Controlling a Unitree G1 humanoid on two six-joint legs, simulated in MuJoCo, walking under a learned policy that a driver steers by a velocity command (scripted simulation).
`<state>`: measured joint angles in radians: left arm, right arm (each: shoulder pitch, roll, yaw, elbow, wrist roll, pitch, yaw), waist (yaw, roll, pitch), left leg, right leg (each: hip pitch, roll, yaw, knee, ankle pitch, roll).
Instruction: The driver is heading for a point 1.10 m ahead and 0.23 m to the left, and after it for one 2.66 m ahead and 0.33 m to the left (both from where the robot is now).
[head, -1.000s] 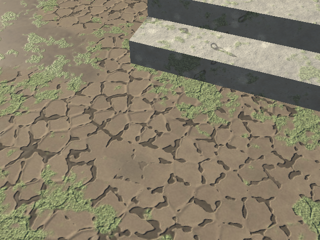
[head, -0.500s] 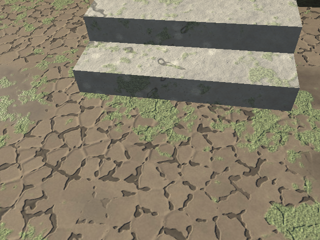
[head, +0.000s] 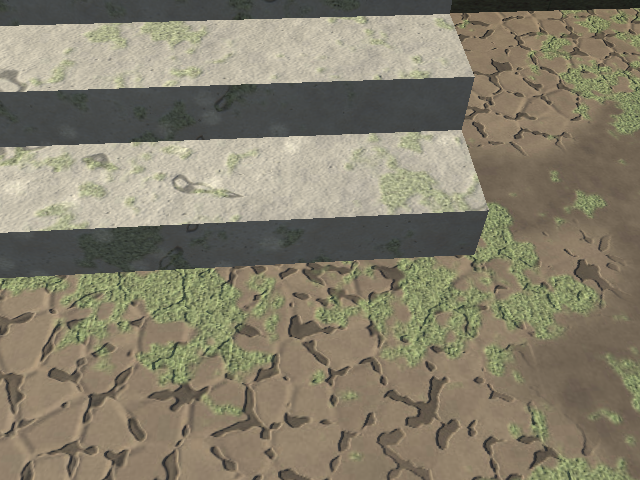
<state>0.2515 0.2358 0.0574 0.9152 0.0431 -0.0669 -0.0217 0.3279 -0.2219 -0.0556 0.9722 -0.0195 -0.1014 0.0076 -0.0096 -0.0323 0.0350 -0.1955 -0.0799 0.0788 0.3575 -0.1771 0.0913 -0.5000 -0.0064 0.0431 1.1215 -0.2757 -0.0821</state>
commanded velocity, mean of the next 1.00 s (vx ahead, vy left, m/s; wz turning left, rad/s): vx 0.50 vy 0.00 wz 0.37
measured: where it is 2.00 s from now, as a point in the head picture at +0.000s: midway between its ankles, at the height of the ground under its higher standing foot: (210, 254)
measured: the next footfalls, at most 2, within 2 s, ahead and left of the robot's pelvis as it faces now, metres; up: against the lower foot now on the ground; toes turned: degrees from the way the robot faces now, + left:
right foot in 0.30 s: +0.33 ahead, -0.11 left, +0.00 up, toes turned +6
left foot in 0.82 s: +0.53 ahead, +0.17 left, +0.00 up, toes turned +31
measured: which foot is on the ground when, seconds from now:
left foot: down 0.00-0.30, up 0.32-0.80, down 0.82-1.00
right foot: up 0.00-0.28, down 0.30-0.84, up 0.86-1.00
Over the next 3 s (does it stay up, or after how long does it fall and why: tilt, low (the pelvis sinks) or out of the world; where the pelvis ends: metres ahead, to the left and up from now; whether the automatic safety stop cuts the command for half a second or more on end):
stays up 1.25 0.22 0.17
